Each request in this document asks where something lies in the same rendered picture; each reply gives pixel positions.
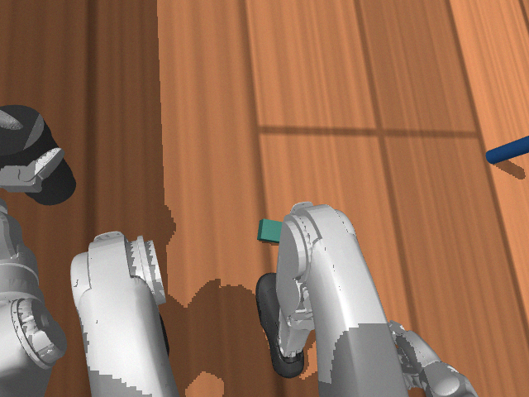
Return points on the right robot hand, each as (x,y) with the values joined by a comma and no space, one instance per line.
(413,352)

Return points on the left robot arm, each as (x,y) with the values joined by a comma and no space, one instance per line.
(30,339)

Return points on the right robot foot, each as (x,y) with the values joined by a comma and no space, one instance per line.
(268,309)

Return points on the right robot arm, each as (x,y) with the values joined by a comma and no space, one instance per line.
(440,379)

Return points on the left robot hand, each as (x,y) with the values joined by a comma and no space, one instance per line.
(27,179)

